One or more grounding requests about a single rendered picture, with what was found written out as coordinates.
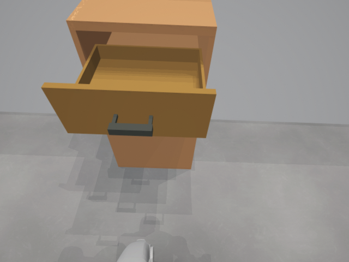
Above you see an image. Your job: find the left robot thigh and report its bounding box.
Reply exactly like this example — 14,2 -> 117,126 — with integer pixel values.
117,241 -> 154,262

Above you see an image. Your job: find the drawer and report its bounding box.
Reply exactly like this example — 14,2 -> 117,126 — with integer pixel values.
41,44 -> 216,138

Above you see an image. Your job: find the cabinet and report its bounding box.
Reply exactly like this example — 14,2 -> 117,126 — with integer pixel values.
66,0 -> 217,169

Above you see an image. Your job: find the handle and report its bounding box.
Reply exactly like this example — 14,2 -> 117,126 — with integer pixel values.
107,114 -> 153,136

